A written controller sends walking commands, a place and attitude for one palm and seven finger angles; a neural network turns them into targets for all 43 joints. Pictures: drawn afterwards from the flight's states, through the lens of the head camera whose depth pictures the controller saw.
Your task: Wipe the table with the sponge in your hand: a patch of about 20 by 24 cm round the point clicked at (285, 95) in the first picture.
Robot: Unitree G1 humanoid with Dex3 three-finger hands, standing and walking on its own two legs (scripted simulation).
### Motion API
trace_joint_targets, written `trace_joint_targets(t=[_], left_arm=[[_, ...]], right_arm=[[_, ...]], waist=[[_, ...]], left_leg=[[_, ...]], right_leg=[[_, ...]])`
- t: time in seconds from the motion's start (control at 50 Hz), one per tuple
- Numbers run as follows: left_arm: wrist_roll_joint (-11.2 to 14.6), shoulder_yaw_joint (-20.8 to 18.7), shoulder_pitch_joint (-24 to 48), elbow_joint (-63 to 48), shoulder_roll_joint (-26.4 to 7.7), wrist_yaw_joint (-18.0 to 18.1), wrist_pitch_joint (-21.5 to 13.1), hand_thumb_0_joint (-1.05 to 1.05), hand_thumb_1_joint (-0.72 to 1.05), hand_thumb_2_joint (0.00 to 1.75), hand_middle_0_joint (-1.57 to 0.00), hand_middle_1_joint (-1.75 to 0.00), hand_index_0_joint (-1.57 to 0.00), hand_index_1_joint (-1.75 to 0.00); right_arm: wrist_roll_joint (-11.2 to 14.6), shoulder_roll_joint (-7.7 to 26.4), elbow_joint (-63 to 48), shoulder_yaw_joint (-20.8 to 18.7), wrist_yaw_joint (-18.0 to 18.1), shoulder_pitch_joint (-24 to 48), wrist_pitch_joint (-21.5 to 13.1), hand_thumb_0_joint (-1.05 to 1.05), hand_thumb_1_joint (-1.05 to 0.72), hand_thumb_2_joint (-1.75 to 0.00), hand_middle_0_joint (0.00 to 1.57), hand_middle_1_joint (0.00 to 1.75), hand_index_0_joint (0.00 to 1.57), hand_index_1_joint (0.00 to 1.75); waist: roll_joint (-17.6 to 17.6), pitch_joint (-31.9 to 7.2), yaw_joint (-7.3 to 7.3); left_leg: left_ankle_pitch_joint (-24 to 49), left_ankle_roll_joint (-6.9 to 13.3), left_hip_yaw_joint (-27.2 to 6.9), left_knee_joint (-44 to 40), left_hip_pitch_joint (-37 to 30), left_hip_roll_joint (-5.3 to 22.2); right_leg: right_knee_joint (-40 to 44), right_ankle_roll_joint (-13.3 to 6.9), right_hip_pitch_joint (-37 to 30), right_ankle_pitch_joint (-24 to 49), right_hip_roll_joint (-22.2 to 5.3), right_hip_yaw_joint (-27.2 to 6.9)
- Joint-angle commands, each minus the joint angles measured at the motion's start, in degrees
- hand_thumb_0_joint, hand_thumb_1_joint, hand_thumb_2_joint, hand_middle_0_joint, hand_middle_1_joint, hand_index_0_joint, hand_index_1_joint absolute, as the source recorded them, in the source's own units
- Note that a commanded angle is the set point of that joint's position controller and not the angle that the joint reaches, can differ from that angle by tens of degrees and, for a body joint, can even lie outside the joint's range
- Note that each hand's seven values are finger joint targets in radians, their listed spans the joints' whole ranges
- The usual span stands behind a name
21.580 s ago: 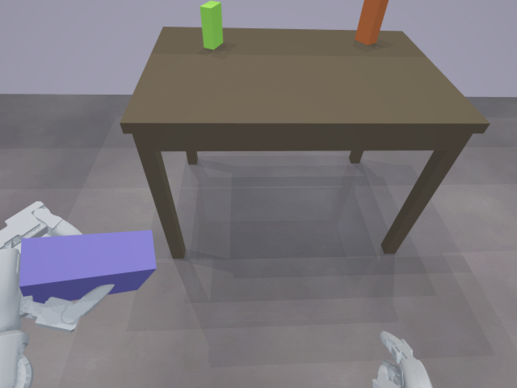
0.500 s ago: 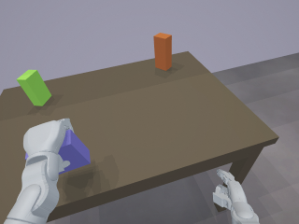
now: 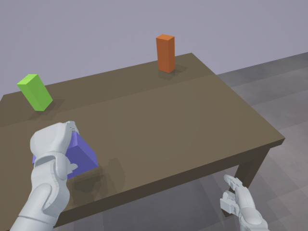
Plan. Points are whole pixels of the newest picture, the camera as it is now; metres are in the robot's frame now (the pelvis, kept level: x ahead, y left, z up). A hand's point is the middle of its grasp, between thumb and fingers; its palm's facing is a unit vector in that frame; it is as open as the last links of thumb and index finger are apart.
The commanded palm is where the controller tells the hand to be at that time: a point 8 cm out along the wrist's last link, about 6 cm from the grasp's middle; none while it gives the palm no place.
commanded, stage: move the sponge above the wiping area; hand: left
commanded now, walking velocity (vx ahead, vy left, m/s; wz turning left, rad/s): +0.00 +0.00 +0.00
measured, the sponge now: (72, 161) +0.26 +0.28 +0.06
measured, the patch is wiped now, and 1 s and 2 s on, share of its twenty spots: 0.00 0.00 0.00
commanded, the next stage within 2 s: lower the sponge onto the table in 1.94 s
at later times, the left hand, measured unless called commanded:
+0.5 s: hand (69, 167) +0.22 +0.26 +0.08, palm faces -0.03 -0.14 -0.99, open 8.9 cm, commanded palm +0.20 +0.25 +0.16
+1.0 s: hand (74, 165) +0.24 +0.26 +0.08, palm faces -0.05 -0.12 -0.99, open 8.9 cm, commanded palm +0.21 +0.26 +0.16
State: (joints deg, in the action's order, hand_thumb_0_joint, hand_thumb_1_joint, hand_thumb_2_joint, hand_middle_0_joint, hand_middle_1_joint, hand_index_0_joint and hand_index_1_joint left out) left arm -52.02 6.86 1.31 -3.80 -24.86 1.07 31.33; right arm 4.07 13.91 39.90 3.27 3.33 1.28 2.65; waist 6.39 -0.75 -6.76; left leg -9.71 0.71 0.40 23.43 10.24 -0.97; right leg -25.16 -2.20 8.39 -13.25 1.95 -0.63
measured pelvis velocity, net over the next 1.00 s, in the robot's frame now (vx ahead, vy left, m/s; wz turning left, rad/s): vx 0.00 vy -0.01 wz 0.00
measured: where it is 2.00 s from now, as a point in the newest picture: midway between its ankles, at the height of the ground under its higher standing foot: outside the picture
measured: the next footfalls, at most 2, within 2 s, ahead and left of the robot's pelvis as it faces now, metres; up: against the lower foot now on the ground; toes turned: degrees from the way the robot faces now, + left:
none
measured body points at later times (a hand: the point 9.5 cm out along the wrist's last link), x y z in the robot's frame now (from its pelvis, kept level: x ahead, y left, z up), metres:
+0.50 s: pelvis +0.00 -0.01 +0.00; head -0.02 -0.06 +0.44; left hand +0.22 +0.27 +0.14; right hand +0.28 -0.20 -0.07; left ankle +0.04 +0.11 -0.74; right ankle +0.01 -0.10 -0.74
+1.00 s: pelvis +0.00 -0.01 +0.00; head -0.02 -0.05 +0.45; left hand +0.23 +0.26 +0.13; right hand +0.26 -0.20 -0.08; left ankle +0.04 +0.11 -0.74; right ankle +0.01 -0.10 -0.74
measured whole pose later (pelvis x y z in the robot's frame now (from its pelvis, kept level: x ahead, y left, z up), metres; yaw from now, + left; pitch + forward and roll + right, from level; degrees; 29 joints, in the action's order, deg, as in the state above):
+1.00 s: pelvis +0.00 -0.01 +0.00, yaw +0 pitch -4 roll +0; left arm -52.6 8.7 -4.6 -6.5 -26.3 -3.3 23.5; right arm 2.7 15.0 39.0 2.7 4.7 -0.1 1.1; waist 6.1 0.3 -7.1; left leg -10.5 0.3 -0.1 24.9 10.4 -0.5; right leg -26.2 -2.8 8.4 -13.9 2.6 -0.3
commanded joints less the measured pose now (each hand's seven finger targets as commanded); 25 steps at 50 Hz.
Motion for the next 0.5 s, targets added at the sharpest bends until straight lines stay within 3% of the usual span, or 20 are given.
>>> trace_joint_targets(t=[0.0,0.02,0.08,0.1,0.12,0.14,0.16,0.18,0.2,0.22,0.24,0.26,0.3,0.32,0.34,0.36,0.4,0.42,0.44,0.48], left_arm=[[-2.4,-1.9,9.2,-11.6,-9.2,-2.2,0.0,0.0,0.1,1.3,-1.2,-1.6,-1.2,-1.6],[-3.5,-0.9,11.0,-13.3,-8.6,-2.6,-0.9,0.0,0.1,1.3,-1.2,-1.6,-1.2,-1.6],[-5.6,-5.8,14.9,-19.0,-14.3,-0.9,-6.0,0.0,0.1,1.3,-1.2,-1.6,-1.2,-1.6],[-6.1,-9.9,15.8,-21.4,-18.9,0.6,-7.7,0.0,0.1,1.3,-1.2,-1.6,-1.2,-1.6],[-6.0,-7.0,16.4,-23.2,-14.4,1.7,-9.2,0.0,0.1,1.3,-1.2,-1.6,-1.2,-1.6],[-6.3,-10.6,13.0,-20.1,-17.2,3.3,-10.1,0.0,0.1,1.3,-1.2,-1.6,-1.2,-1.6],[-5.8,-9.7,12.1,-18.9,-14.9,4.2,-10.2,0.0,0.1,1.3,-1.2,-1.6,-1.2,-1.6],[-5.5,-11.2,10.8,-17.3,-15.8,5.0,-9.6,0.0,0.1,1.3,-1.2,-1.6,-1.2,-1.6],[-5.0,-14.1,10.8,-16.7,-18.6,5.8,-8.5,0.0,0.1,1.3,-1.2,-1.6,-1.2,-1.6],[-4.0,-9.5,10.8,-15.6,-12.7,5.9,-7.2,0.0,0.1,1.3,-1.2,-1.6,-1.2,-1.6],[-3.4,-10.0,10.2,-13.5,-13.1,5.8,-5.9,0.0,0.1,1.3,-1.2,-1.6,-1.2,-1.6],[-2.7,-8.8,9.8,-12.4,-12.2,5.3,-4.5,0.0,0.1,1.3,-1.2,-1.6,-1.2,-1.6],[-0.9,-8.2,5.4,-11.4,-11.2,3.5,-1.5,0.0,0.1,1.3,-1.2,-1.6,-1.2,-1.6],[-0.1,-4.4,4.4,-12.2,-7.6,1.9,-0.6,0.0,0.1,1.3,-1.2,-1.6,-1.2,-1.6],[0.0,-4.7,3.5,-13.1,-8.9,0.7,-0.2,0.0,0.1,1.3,-1.2,-1.6,-1.2,-1.6],[0.4,-2.6,2.4,-14.0,-7.5,-0.7,0.0,0.0,0.1,1.3,-1.2,-1.6,-1.2,-1.6],[-0.6,-4.3,1.9,-15.6,-10.6,-2.7,-0.7,0.0,0.1,1.3,-1.2,-1.6,-1.2,-1.6],[-1.1,-3.1,2.0,-17.3,-9.4,-3.3,-1.7,0.0,0.1,1.3,-1.2,-1.6,-1.2,-1.6],[-2.2,-3.3,5.0,-18.3,-11.0,-3.6,-3.0,0.0,0.1,1.3,-1.2,-1.6,-1.2,-1.6],[-3.6,-7.7,8.1,-20.4,-15.6,-2.3,-6.5,0.0,0.1,1.3,-1.2,-1.6,-1.2,-1.6]], right_arm=[[-0.3,6.3,-12.0,-1.9,0.0,15.7,-3.0,0.0,-0.9,-0.9,0.2,0.3,0.2,0.3],[-0.4,6.0,-12.4,-1.9,0.0,15.0,-3.1,0.0,-0.9,-0.9,0.2,0.3,0.2,0.3],[-1.5,5.6,-12.5,-2.2,0.5,13.6,-3.8,0.0,-0.9,-0.9,0.2,0.3,0.2,0.3],[-2.1,5.9,-12.2,-2.4,0.9,13.6,-4.2,0.0,-0.9,-0.9,0.2,0.3,0.2,0.3],[-2.1,4.7,-12.9,-2.3,1.1,12.8,-5.0,0.0,-0.9,-0.9,0.2,0.3,0.2,0.3],[-2.2,4.9,-11.7,-2.8,1.2,11.8,-5.2,0.0,-0.9,-0.9,0.2,0.3,0.2,0.3],[-2.3,4.9,-11.2,-2.7,0.9,11.8,-5.1,0.0,-0.9,-0.9,0.2,0.3,0.2,0.3],[-2.1,5.2,-10.5,-3.0,0.8,11.6,-4.7,0.0,-0.9,-0.9,0.2,0.3,0.2,0.3],[-2.0,6.0,-10.0,-3.1,0.7,12.6,-4.6,0.0,-0.9,-0.9,0.2,0.3,0.2,0.3],[-1.5,5.0,-10.5,-2.9,0.4,13.1,-4.5,0.0,-0.9,-0.9,0.2,0.3,0.2,0.3],[-1.2,5.4,-10.0,-3.0,0.2,13.3,-4.4,0.0,-0.9,-0.9,0.2,0.3,0.2,0.3],[-1.0,5.8,-9.9,-2.8,-0.1,14.5,-4.1,0.0,-0.9,-0.9,0.2,0.3,0.2,0.3],[-0.5,6.2,-10.2,-2.8,-0.2,16.2,-3.7,0.0,-0.9,-0.9,0.2,0.3,0.2,0.3],[-0.3,6.0,-11.1,-2.6,-0.4,16.2,-3.6,0.0,-0.9,-0.9,0.2,0.3,0.2,0.3],[-0.1,6.1,-11.3,-2.5,-0.5,16.0,-3.5,0.0,-0.9,-0.9,0.2,0.3,0.2,0.3],[-0.2,6.2,-11.8,-2.5,-0.5,16.1,-3.4,0.0,-0.9,-0.9,0.2,0.3,0.2,0.3],[-0.6,6.4,-12.2,-2.2,-0.2,16.4,-3.3,0.0,-0.9,-0.9,0.2,0.3,0.2,0.3],[-0.7,6.1,-12.7,-2.2,-0.2,15.3,-3.4,0.0,-0.9,-0.9,0.2,0.3,0.2,0.3],[-0.9,5.8,-12.7,-1.9,-0.1,14.5,-3.6,0.0,-0.9,-0.9,0.2,0.3,0.2,0.3],[-1.7,5.9,-12.4,-2.3,0.7,13.3,-3.8,0.0,-0.9,-0.9,0.2,0.3,0.2,0.3]], waist=[[-6.5,-8.4,-0.03],[-6.2,-10.0,0.34],[-4.6,-14.2,-0.81],[-2.2,-14.5,-1.43],[-1.3,-16.5,-1.16],[-1.9,-15.0,-1.82],[-0.8,-13.6,-1.51],[-1.3,-12.3,-1.93],[-0.3,-11.0,-2.23],[-0.9,-10.2,-1.37],[-3.0,-9.3,-1.44],[-2.0,-8.2,-1.26],[-3.5,-7.0,-1.5],[-4.0,-7.6,-0.84],[-4.9,-8.4,-0.89],[-5.5,-8.2,-0.36],[-6.3,-8.4,-0.33],[-6.8,-9.3,0.17],[-7.0,-10.0,0.32],[-6.4,-11.8,-0.24]], left_leg=[[3.5,1.5,-4.4,-1.8,-3.5,-0.8],[3.8,1.8,-4.2,-1.4,-3.8,-0.9],[7.3,2.0,-5.0,-0.5,-6.6,-1.0],[6.6,1.9,-5.6,-0.5,-7.3,-0.9],[8.7,2.0,-4.9,0.0,-8.2,-1.0],[10.0,1.6,-5.3,0.3,-8.6,-0.8],[11.0,1.2,-5.1,-0.1,-8.4,-0.6],[11.3,0.9,-5.2,-0.1,-8.2,-0.6],[9.6,0.8,-5.5,-0.7,-7.8,-0.6],[9.5,0.8,-4.3,-0.7,-6.8,-0.5],[9.4,0.6,-4.5,-0.9,-6.5,-0.3],[9.0,0.4,-4.5,-1.2,-5.9,-0.4],[8.2,0.7,-4.1,-1.2,-5.2,-0.8],[8.0,1.0,-3.6,-1.0,-4.6,-0.8],[8.7,1.1,-4.0,-0.6,-4.6,-1.0],[8.5,1.5,-3.9,-0.4,-4.3,-1.1],[7.7,1.8,-4.1,0.2,-4.5,-1.3],[8.0,2.2,-3.8,0.7,-4.5,-1.4],[7.9,2.2,-3.9,1.0,-5.1,-1.4],[8.1,2.2,-4.0,1.5,-6.4,-1.5]], right_leg=[[5.0,-1.9,1.1,3.1,-0.6,-5.5],[4.4,-1.8,0.8,3.3,-0.6,-4.5],[3.9,-2.2,-0.8,5.9,-0.6,-5.7],[4.1,-2.9,-1.2,5.1,0.1,-7.6],[3.5,-2.8,-1.8,7.0,-0.2,-6.0],[4.1,-3.3,-1.0,7.5,0.0,-7.0],[4.6,-3.3,-0.8,9.3,-0.2,-6.7],[4.9,-3.5,-0.6,9.7,-0.2,-7.3],[5.6,-4.0,-0.4,8.2,0.1,-9.2],[5.4,-3.3,-0.4,8.2,-0.5,-7.0],[5.6,-3.1,0.1,8.3,-0.6,-6.9],[5.8,-2.9,0.3,8.4,-0.8,-6.8],[6.0,-2.7,0.1,8.3,-0.7,-7.7],[5.5,-2.1,-0.4,9.0,-1.2,-6.1],[4.9,-1.9,-0.8,10.5,-1.3,-6.3],[4.8,-1.6,-0.9,11.1,-1.5,-6.0],[4.8,-1.7,-0.4,10.3,-1.1,-7.5],[4.3,-1.4,-0.6,10.8,-1.2,-6.2],[4.6,-1.3,0.2,10.0,-1.5,-6.7],[4.8,-1.5,-0.2,9.9,-1.3,-7.7]])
